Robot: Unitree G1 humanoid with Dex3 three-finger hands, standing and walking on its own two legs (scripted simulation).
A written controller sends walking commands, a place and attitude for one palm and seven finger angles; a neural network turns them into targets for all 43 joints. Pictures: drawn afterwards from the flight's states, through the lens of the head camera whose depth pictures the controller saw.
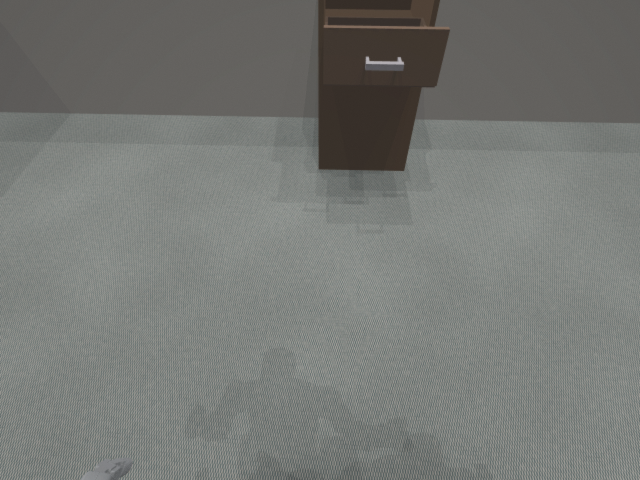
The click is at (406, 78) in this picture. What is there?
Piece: drawer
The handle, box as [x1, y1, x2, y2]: [365, 57, 403, 70]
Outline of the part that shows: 366,57 365,69 402,70 403,68 403,62 401,61 400,57 397,58 396,62 369,61 368,57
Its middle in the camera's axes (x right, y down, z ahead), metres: +0.20 -0.55 +1.22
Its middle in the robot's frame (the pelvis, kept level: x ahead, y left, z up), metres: +1.29 -0.14 -0.08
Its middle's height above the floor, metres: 0.69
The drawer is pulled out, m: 0.30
